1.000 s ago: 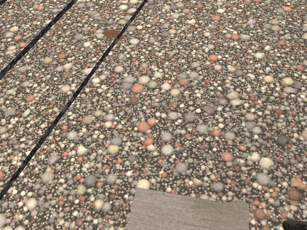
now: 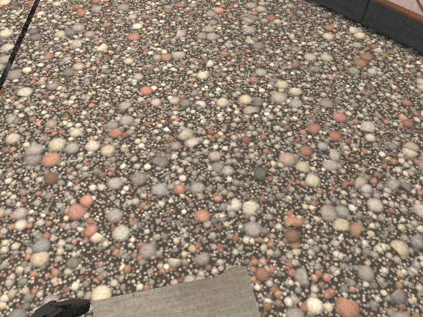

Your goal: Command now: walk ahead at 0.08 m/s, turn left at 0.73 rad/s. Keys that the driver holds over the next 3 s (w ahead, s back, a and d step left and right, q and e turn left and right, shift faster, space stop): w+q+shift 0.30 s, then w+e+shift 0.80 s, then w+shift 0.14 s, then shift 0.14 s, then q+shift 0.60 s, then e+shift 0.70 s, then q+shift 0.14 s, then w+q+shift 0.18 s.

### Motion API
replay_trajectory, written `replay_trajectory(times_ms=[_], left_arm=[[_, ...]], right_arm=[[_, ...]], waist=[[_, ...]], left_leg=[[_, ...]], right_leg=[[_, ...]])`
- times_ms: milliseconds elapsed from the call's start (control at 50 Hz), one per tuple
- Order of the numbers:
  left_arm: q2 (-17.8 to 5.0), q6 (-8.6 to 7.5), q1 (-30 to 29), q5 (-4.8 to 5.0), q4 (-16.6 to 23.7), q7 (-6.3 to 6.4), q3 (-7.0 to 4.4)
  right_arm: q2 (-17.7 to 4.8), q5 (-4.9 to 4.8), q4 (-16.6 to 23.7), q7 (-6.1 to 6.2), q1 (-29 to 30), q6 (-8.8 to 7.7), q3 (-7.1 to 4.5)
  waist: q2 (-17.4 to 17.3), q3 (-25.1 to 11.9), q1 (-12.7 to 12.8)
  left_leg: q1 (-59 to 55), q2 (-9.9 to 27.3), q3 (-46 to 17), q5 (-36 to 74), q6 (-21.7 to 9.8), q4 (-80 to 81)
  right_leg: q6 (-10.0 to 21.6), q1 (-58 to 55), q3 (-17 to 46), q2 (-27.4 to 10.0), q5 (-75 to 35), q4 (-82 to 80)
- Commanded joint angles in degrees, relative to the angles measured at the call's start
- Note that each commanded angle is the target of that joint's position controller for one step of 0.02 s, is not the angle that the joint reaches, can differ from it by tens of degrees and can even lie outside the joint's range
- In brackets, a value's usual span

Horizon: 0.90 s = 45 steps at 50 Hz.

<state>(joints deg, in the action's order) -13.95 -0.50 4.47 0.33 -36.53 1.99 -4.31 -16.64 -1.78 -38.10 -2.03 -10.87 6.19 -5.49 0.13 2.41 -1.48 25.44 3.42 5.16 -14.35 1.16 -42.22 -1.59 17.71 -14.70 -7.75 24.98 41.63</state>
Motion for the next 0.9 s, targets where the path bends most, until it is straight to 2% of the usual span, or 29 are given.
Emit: replay_trajectory(times_ms=[20, 40, 60, 80, 100, 120, 160, 180, 200, 220, 240, 280, 320, 380, 420, 460, 480, 500, 520, 540, 560, 580, 600, 620, 660, 700, 760, 820, 900], left_arm=[[-8.59, -1.0, -0.55, 1.61, 1.4, -0.66, -3.09], [-6.68, -0.94, 2.25, 1.18, 0.36, -0.97, -2.79], [-3.07, -0.81, -1.89, 0.08, 1.54, -1.44, -1.67], [1.77, -1.9, -3.44, -1.64, 3.54, -1.86, -0.21], [-4.5, -4.16, -9.34, 1.56, 8.58, -1.91, -0.99], [-8.48, -5.91, -15.16, 3.67, 9.43, -1.99, -1.96], [-7.55, -7.02, -10.03, 0.9, 6.31, -1.67, -1.95], [-8.28, -7.13, -7.02, -0.15, 5.35, -1.86, -2.46], [-9.58, -7.09, -6.11, -0.26, 4.37, -2.14, -3.12], [-8.28, -7.06, -7.15, -0.76, 4.06, -2.31, -2.78], [-4.1, -2.81, -4.84, -6.67, 1.57, -4.17, 0.01], [-3.06, -0.13, -5.31, -4.54, 1.9, -4.83, 0.63], [-4.41, 0.2, -6.82, -2.84, 1.84, -4.99, 0.66], [-5.72, -0.84, -11.48, -2.44, 2.26, -5.42, 0.61], [-6.99, -1.08, -12.24, -2.26, 2.67, -5.61, 0.32], [-8.38, -1.33, -9.81, -2.45, 2.35, -5.57, -0.05], [-9.27, -1.33, -5.43, -2.4, 1.19, -5.11, -0.51], [-10.26, -1.5, 4.03, -2.25, -1.77, -4.25, -1.17], [-12.68, -2.01, 19.77, -2.32, -6.26, -3.54, -2.06], [-20.45, -2.41, 28.13, -2.94, -7.01, -3.52, -3.86], [-16.75, -2.45, 23.53, -1.63, -7.21, -4.51, -2.77], [-14.26, -2.41, 17.07, -1.72, -6.39, -4.76, -2.16], [-13.38, -2.68, 17.54, -1.62, -6.64, -4.64, -2.24], [-12.47, -2.73, 17.68, -1.52, -7.32, -4.2, -1.92], [-10.64, -3.17, 17.02, -1.04, -8.64, -3.69, -1.04], [-11.57, -3.68, 18.22, -0.47, -9.22, -3.5, -1.25], [-12.23, -4.49, 20.5, -0.5, -9.93, -3.13, -1.79], [-13.19, -4.56, 22.77, 0.39, -11.14, -2.94, -2.42], [-14.08, -4.26, 23.31, 0.08, -11.7, -1.97, -2.74]], right_arm=[[-3.53, -0.43, 3.96, 0.03, -2.69, -0.65, -1.71], [-5.8, -0.77, 1.47, 0.61, -9.05, -1.09, -3.02], [-9.96, -1.11, -1.17, 1.08, -18.29, -2.15, -4.66], [-14.1, -0.95, 0.27, 0.43, -18.91, -4.86, -3.79], [-15.73, 0.45, 1.84, -0.75, -20.53, -7.35, -4.34], [-12.33, 0.71, 2.0, -0.21, -16.88, -8.67, -3.08], [-7.66, 0.59, 3.25, 1.66, -10.44, -8.84, -0.81], [-8.14, 0.97, 4.46, 2.54, -7.26, -8.83, -0.77], [-8.46, 1.18, 5.31, 3.24, -6.11, -8.92, -0.8], [-8.76, 1.14, 5.16, 3.91, -6.57, -8.94, -0.94], [-12.03, 3.66, 2.06, 2.7, -9.47, -8.33, -1.99], [-9.73, 2.73, 0.97, 1.45, -12.93, -8.12, -1.64], [-8.58, 2.26, 0.58, 0.81, -14.14, -8.29, -1.18], [-8.46, 2.14, -0.76, 0.86, -16.89, -9.39, -0.8], [-9.36, 2.35, -1.49, 0.98, -16.67, -9.99, -0.82], [-10.16, 2.66, -2.59, 1.51, -16.2, -10.3, -0.76], [-10.88, 2.97, -3.09, 1.68, -15.4, -10.45, -0.75], [-11.07, 3.47, -3.62, 1.77, -14.44, -10.28, -0.65], [-10.05, 4.22, -3.19, 2.17, -13.07, -9.95, -0.14], [-5.44, 2.53, 0.8, 1.69, -15.34, -10.34, 1.23], [-4.87, 4.03, 1.51, 1.45, -10.48, -11.3, 1.88], [-6.79, 4.2, 2.26, 1.32, -6.34, -11.63, 1.84], [-7.99, 4.48, 1.73, 1.05, -4.36, -12.1, 1.99], [-7.68, 4.91, 2.17, 0.99, -3.02, -12.27, 2.22], [-6.54, 6.24, 2.66, 0.83, -2.01, -11.01, 3.09], [-6.44, 6.3, 3.47, 0.25, 0.72, -9.91, 3.58], [-5.76, 5.07, 6.6, -0.47, 11.1, -10.08, 4.34], [-4.28, 4.49, 7.89, -1.21, 16.27, -10.56, 5.19], [-5.38, 3.77, 8.37, -0.52, 18.63, -10.96, 4.9]], waist=[[5.57, -8.59, -0.97], [1.1, -10.31, -2.33], [-10.21, -7.5, -6.89], [-17.96, -3.7, -3.22], [-15.59, -9.27, -8.26], [-8.87, -1.23, -6.78], [-3.39, 0.48, -1.31], [-4.01, 0.2, 1.05], [-3.32, 0.08, 1.64], [-3.08, -0.39, 1.21], [-3.65, 0.13, 0.1], [-4.82, 0.35, -1.35], [-7.32, 0.85, -2.31], [-8.06, 2.36, -5.48], [-8.51, 3.61, -5.55], [-9.35, 3.87, -3.82], [-9.52, 2.16, -1.33], [-7.8, -2.81, 3.41], [-3.67, -11.64, 10.49], [15.57, -19.51, 10.56], [17.77, -15.07, 8.18], [9.09, -7.6, 5.97], [1.86, -6.89, 5.95], [0.19, -3.69, 4.65], [3.05, -0.05, 1.91], [3.71, 2.36, 1.93], [2.42, 5.05, 4.37], [3.3, 2.86, 6.37], [2.96, 2.59, 7.01]], left_leg=[[-11.48, -3.33, 5.13, 3.02, -3.43, 8.88], [-20.23, -5.64, 5.49, -3.39, -5.74, 8.29], [-28.5, 0.53, -8.32, -10.39, -11.75, 12.6], [-32.62, 9.28, -33.23, -7.96, -18.57, 14.25], [-35.34, 19.22, -58.86, -41.72, -27.46, 35.02], [-31.85, 21.12, -59.34, -47.7, -25.2, 37.92], [-24.62, 15.73, -47.94, -37.23, -19.75, 32.87], [-20.25, 12.52, -42.14, -31.91, -18.25, 32.12], [-17.25, 9.41, -36.71, -25.9, -16.84, 32.36], [-15.46, 7.61, -32.8, -19.43, -16.07, 32.2], [-12.07, 2.86, -25.74, -13.51, -13.74, 32.55], [-11.0, 0.99, -24.71, -11.16, -13.78, 31.92], [-13.08, 1.62, -25.0, -10.94, -14.05, 32.76], [-17.65, 4.74, -24.2, -9.75, -13.44, 35.21], [-22.44, 7.2, -23.32, -6.65, -12.66, 35.93], [-26.8, 9.24, -20.36, 4.98, -11.89, 34.64], [-27.82, 9.17, -17.31, 21.27, -11.11, 29.98], [-27.43, 7.43, -12.56, 39.37, -10.06, 17.83], [-17.98, 4.44, -8.23, 41.7, -8.74, -1.93], [3.44, -3.42, -4.14, 19.51, -4.98, -26.17], [16.32, -8.84, -9.57, -9.39, -5.04, -32.06], [21.01, -5.11, -12.22, -4.48, -5.62, -34.0], [18.47, -2.22, -12.04, -1.03, -5.63, -31.16], [16.21, -0.33, -11.74, 0.02, -5.15, -26.37], [12.74, 1.29, -11.26, -0.63, -2.48, -18.95], [12.49, 1.38, -9.27, -1.1, -0.19, -12.6], [12.52, 0.58, -7.58, 12.25, 2.19, -0.84], [4.29, -1.51, -6.44, 23.6, 1.69, 8.22], [-1.93, -2.18, -7.75, 23.04, 0.43, 15.12]], right_leg=[[6.0, -0.91, 7.04, -13.23, -11.79, -4.6], [5.1, 3.98, 4.98, -10.16, 2.32, 3.73], [2.39, 19.33, 2.28, -4.37, 15.09, 26.69], [-0.02, 40.21, 9.13, 3.85, 19.51, 48.23], [1.01, 48.45, 19.0, 6.86, 13.06, 45.89], [2.41, 52.31, 20.69, 4.35, 8.6, 43.87], [2.91, 45.84, 22.75, 2.42, -2.83, 36.32], [2.18, 40.16, 23.13, 2.34, -7.56, 29.59], [0.96, 35.18, 22.23, 2.98, -13.7, 24.03], [-0.72, 31.82, 20.76, 4.11, -18.44, 19.82], [-2.05, 27.45, 15.81, 4.78, -20.06, 17.99], [-3.8, 23.87, 14.59, 5.58, -20.37, 11.54], [-4.74, 22.4, 14.57, 5.68, -21.87, 3.56], [-2.65, 19.05, 12.67, 4.89, -25.28, -5.84], [0.38, 18.29, 12.42, 4.4, -23.22, -9.51], [3.83, 15.42, 10.68, 5.28, -17.01, -11.09], [5.66, 10.01, 9.13, 7.51, -13.07, -11.27], [7.54, -0.58, 7.66, 10.61, -10.57, -11.74], [9.83, -19.52, 12.26, 9.04, -4.81, -9.42], [16.55, -35.66, 44.72, -4.73, 25.32, -18.01], [16.74, -34.58, 67.7, -7.8, 30.74, -30.69], [16.91, -30.08, 61.44, -8.0, 21.7, -28.48], [17.05, -25.68, 54.23, -6.36, 14.01, -27.33], [16.63, -19.45, 49.21, -4.37, 8.08, -28.5], [16.67, -12.02, 43.39, 0.19, 2.75, -30.6], [17.9, -8.55, 41.05, 1.43, -1.61, -33.25], [17.49, -5.8, 37.92, 4.26, -12.51, -34.94], [14.79, -4.88, 36.38, 5.75, -23.48, -32.66], [12.5, -10.63, 38.96, 4.13, -32.42, -28.54]])
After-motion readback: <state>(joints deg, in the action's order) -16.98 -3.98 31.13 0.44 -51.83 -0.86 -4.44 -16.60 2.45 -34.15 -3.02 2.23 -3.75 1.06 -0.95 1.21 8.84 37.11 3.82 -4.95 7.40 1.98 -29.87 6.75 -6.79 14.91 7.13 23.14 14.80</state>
